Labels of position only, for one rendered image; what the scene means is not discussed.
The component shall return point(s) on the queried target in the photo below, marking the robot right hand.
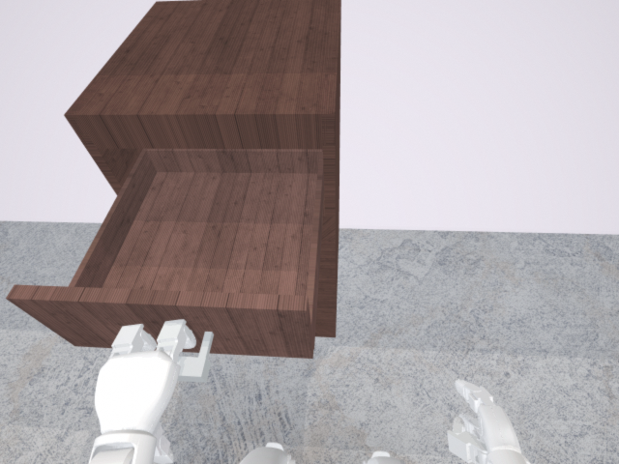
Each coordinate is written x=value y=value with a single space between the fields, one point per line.
x=472 y=440

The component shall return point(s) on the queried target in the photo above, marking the left robot forearm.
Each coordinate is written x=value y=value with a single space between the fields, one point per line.
x=124 y=446

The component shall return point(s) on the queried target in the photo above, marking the robot left shin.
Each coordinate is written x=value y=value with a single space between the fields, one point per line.
x=274 y=445

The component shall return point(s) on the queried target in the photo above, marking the robot left hand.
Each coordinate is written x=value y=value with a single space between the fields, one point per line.
x=134 y=388

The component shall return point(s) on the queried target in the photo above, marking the handle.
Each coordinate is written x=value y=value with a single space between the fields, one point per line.
x=195 y=369

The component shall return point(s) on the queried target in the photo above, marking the drawer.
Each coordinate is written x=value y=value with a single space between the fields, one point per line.
x=227 y=239

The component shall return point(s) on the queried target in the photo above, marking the cabinet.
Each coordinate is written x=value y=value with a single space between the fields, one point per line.
x=225 y=74

